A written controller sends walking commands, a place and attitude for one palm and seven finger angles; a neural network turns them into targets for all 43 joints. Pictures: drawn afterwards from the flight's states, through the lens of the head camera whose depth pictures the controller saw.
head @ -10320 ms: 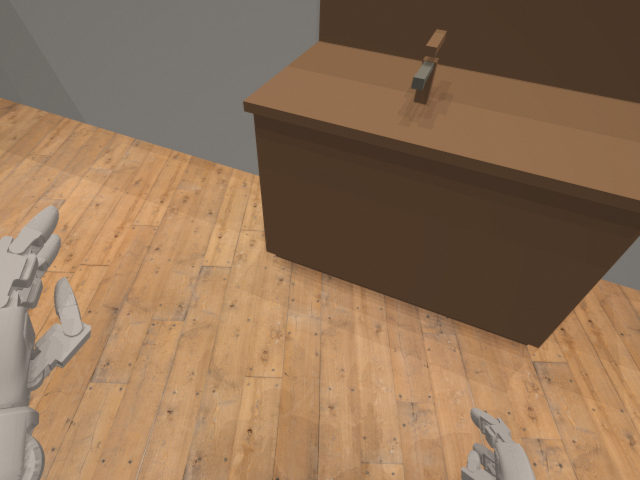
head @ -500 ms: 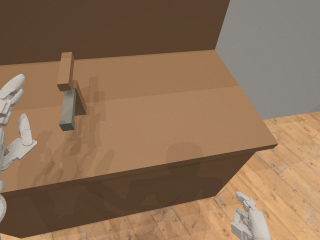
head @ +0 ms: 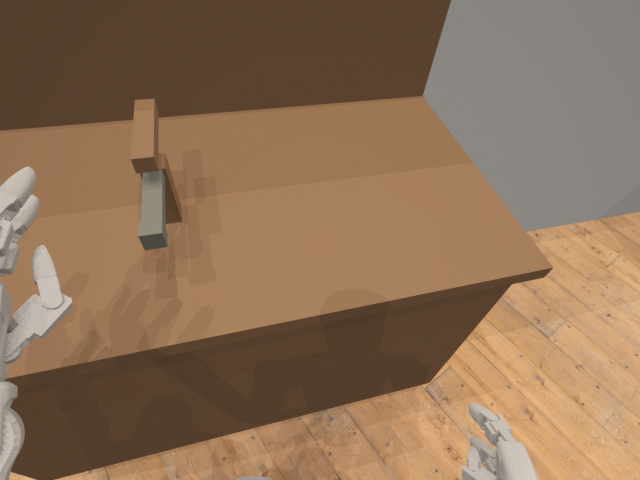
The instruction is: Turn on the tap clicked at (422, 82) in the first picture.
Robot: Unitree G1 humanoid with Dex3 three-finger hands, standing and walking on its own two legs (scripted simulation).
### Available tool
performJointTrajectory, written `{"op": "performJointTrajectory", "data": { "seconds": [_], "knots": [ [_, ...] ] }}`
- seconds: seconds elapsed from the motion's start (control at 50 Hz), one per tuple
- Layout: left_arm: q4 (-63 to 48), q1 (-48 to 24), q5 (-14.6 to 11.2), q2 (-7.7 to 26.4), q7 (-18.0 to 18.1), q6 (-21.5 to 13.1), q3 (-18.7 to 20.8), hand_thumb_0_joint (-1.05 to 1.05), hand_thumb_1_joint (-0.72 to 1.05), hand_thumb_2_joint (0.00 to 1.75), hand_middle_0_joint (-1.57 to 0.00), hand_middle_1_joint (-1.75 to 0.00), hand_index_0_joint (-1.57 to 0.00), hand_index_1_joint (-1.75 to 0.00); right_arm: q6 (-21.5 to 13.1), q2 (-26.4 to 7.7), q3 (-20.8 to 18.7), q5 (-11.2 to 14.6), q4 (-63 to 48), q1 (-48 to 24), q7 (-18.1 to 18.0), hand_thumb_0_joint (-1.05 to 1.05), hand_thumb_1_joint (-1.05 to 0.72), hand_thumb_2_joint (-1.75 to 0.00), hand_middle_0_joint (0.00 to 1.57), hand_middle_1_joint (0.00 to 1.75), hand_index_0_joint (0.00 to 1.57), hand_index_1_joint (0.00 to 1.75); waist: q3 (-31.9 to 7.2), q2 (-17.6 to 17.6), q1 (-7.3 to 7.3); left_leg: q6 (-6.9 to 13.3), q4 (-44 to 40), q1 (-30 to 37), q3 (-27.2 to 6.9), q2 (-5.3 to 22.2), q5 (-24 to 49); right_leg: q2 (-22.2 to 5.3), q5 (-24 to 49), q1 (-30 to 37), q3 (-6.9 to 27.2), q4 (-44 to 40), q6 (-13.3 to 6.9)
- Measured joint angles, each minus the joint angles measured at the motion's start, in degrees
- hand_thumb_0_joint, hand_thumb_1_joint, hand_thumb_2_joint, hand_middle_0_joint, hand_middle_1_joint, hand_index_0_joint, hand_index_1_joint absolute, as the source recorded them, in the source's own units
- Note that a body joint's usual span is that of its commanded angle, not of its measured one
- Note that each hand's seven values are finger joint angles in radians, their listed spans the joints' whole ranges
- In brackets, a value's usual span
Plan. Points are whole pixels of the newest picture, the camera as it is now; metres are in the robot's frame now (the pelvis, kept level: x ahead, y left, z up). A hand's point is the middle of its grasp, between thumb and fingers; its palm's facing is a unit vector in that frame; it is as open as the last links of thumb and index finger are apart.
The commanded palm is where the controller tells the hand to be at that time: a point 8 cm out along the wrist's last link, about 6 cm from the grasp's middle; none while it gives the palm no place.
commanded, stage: come to a stop and stand still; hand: left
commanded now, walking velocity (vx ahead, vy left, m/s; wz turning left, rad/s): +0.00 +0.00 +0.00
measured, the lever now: (153, 234) +0.37 +0.26 +0.08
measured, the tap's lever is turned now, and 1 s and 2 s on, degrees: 0 0 0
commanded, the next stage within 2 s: look again from close up in 0.80 s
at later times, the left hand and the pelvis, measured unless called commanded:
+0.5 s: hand (78, 286) +0.24 +0.26 +0.16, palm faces +0.39 -0.84 -0.38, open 7.4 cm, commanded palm +0.18 +0.29 +0.18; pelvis +0.02 +0.00 +0.00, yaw +0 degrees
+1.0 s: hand (108, 284) +0.24 +0.23 +0.16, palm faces +0.36 -0.84 -0.40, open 7.4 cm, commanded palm +0.18 +0.27 +0.18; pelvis +0.02 -0.01 +0.00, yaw +0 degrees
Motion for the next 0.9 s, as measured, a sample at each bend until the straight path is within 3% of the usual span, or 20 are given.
{"op": "performJointTrajectory", "data": {
  "seconds": [0.24,0.38,0.62,0.9],
  "knots": [
    [-0.5,0.81,0.57,0.05,-0.36,0.61,-1.91,0.01,0.89,0.9,-0.21,-0.3,-0.21,-0.31,-0.33,2.13,1.26,-0.17,-1.48,-2.8,0.77,0.02,-0.9,-0.9,0.2,0.3,0.2,0.3,-0.57,-0.8,-0.37,0.75,-0.46,0.35,0.05,-0.87,-0.29,-0.89,-0.13,0.73,-0.13,-0.99,0.14],
    [-1.95,0.48,0.18,0.22,-0.02,0.8,-1.45,0.01,0.89,0.9,-0.21,-0.3,-0.21,-0.31,0.17,1.68,0.97,-0.16,-1.58,-3.23,0.84,0.02,-0.9,-0.9,0.2,0.3,0.2,0.3,-0.27,-1.01,0.0,0.65,-0.96,0.95,-0.02,-1.04,-0.48,-1.07,-0.35,1.31,-0.25,-1.41,0.23],
    [-1.91,2.76,-0.26,0.56,0.07,1.54,-1.69,0.01,0.89,0.9,-0.21,-0.3,-0.21,-0.31,1.85,0.75,0.11,0.14,-1.43,-2.66,0.24,0.02,-0.9,-0.9,0.2,0.3,0.2,0.3,-1.02,-0.39,-1.04,-0.07,-1.66,1.71,-0.19,-0.55,-0.72,-0.65,-0.54,1.98,-0.4,-2.0,0.62],
    [-1.02,3.69,-0.63,0.13,0.2,2.0,-1.96,0.01,0.89,0.9,-0.22,-0.3,-0.21,-0.31,2.43,0.15,-0.57,0.35,-1.0,-2.01,-0.35,0.02,-0.9,-0.9,0.2,0.3,0.2,0.3,-1.53,0.73,-1.22,-0.87,-2.21,2.0,-0.25,0.21,-0.7,0.11,-0.67,1.91,-0.4,-2.04,-0.1]
  ]
}}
